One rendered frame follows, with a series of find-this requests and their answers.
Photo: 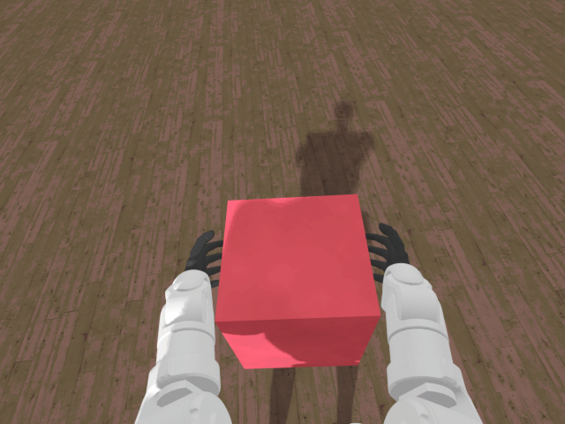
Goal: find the left robot forearm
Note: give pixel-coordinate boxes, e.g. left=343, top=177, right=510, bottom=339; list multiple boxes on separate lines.
left=134, top=269, right=221, bottom=424

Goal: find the robot left hand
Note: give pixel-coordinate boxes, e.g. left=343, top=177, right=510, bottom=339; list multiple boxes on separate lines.
left=185, top=231, right=223, bottom=289

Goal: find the robot right upper arm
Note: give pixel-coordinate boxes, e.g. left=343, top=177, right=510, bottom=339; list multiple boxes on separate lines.
left=384, top=397, right=480, bottom=424

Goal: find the right robot forearm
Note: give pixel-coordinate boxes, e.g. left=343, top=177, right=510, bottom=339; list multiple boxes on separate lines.
left=381, top=263, right=483, bottom=424

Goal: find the robot left upper arm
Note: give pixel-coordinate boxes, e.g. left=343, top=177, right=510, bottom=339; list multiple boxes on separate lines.
left=136, top=391, right=232, bottom=424

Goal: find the carton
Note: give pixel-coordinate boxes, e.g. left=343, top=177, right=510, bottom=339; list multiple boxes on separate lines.
left=215, top=194, right=380, bottom=369

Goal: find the robot right hand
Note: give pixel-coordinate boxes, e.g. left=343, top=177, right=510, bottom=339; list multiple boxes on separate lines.
left=365, top=223, right=410, bottom=284

